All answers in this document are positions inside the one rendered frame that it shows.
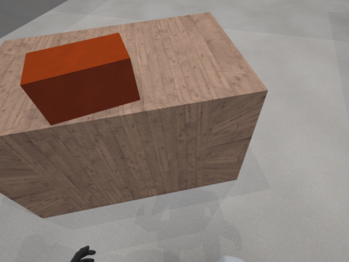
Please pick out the carton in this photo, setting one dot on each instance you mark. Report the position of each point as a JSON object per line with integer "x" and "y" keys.
{"x": 78, "y": 79}

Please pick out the pedestal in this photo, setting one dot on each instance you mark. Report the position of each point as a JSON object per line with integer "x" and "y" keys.
{"x": 199, "y": 104}

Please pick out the left robot hand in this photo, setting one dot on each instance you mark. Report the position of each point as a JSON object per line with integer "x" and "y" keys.
{"x": 82, "y": 253}

